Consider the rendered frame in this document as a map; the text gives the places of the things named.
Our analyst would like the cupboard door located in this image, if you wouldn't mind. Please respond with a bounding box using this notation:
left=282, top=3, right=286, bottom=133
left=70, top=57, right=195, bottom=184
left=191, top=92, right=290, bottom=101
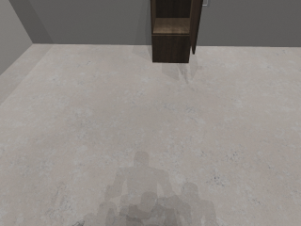
left=189, top=0, right=203, bottom=55

